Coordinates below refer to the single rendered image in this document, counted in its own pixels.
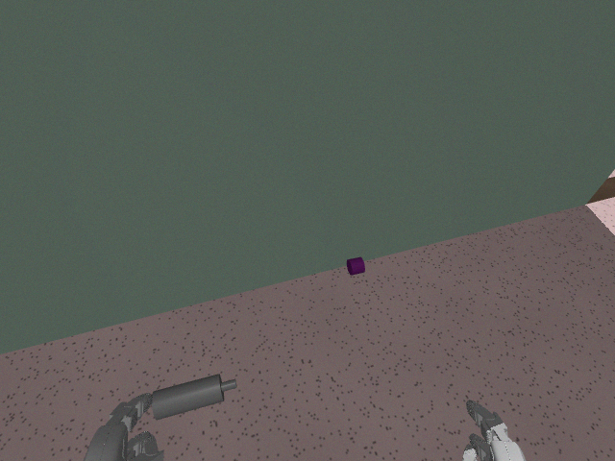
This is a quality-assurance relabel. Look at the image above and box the right robot hand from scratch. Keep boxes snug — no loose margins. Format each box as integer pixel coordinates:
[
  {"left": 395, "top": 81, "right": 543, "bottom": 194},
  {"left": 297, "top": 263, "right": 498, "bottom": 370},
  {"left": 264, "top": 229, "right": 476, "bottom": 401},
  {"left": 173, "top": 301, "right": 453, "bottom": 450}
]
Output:
[{"left": 462, "top": 400, "right": 526, "bottom": 461}]

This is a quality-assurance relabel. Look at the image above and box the left robot hand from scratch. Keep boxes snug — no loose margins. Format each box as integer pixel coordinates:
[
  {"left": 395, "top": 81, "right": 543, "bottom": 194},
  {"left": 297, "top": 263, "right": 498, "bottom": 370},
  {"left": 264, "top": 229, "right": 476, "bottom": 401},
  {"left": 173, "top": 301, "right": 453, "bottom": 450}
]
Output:
[{"left": 84, "top": 393, "right": 164, "bottom": 461}]

